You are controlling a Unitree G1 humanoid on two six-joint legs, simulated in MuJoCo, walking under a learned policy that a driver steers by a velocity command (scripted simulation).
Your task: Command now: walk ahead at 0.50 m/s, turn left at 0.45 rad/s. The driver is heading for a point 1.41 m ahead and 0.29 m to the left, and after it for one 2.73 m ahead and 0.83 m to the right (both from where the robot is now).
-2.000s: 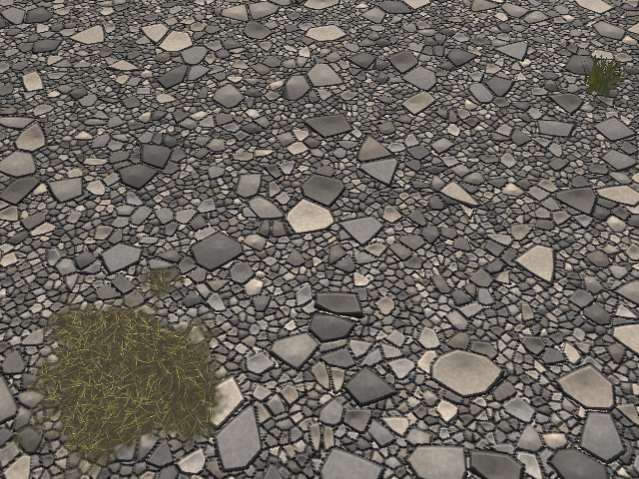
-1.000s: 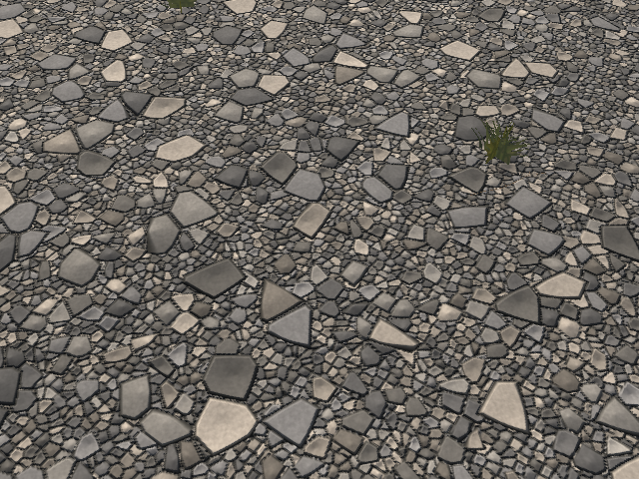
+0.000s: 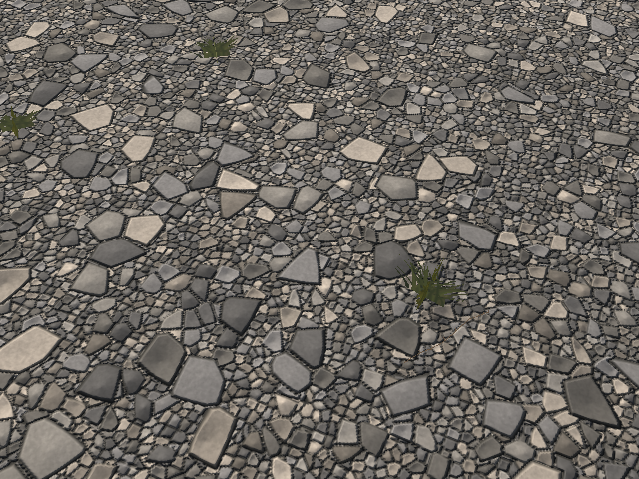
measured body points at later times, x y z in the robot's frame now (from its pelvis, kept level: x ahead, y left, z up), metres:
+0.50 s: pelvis +0.26 -0.03 +0.00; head +0.29 -0.04 +0.45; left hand +0.23 +0.25 -0.11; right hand +0.48 -0.26 -0.11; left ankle +0.28 +0.11 -0.67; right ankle +0.26 -0.13 -0.75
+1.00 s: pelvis +0.39 +0.04 -0.01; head +0.41 +0.08 +0.44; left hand +0.34 +0.31 -0.15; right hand +0.61 -0.12 -0.12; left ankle +0.42 +0.12 -0.75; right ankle +0.48 -0.08 -0.69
